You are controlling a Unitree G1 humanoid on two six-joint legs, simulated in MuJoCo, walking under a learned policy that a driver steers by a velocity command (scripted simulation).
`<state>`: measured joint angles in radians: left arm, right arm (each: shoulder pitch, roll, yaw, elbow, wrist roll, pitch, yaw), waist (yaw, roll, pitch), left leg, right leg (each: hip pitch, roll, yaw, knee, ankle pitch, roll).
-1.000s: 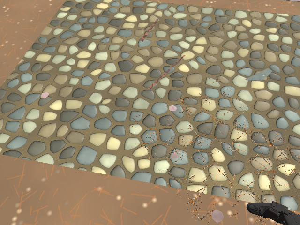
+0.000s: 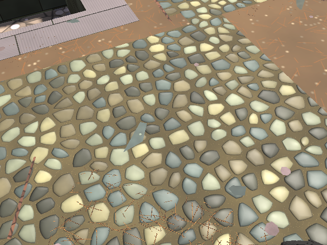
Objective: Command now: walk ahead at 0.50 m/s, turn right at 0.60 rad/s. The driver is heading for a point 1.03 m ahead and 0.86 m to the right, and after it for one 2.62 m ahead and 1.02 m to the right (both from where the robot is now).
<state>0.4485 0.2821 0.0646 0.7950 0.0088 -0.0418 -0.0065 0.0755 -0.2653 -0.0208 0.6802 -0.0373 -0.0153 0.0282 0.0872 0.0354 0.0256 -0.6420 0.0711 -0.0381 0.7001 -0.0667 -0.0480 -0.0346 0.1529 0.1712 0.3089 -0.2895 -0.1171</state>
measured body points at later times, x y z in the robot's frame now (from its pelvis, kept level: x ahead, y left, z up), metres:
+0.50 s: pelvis +0.26 +0.02 +0.00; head +0.29 +0.01 +0.45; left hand +0.51 +0.20 -0.10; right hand +0.18 -0.24 -0.13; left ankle +0.19 +0.13 -0.74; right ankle +0.37 -0.13 -0.70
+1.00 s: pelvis +0.51 -0.07 +0.00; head +0.53 -0.08 +0.45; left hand +0.55 +0.20 -0.13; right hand +0.62 -0.35 -0.10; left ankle +0.70 +0.02 -0.70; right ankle +0.40 -0.12 -0.74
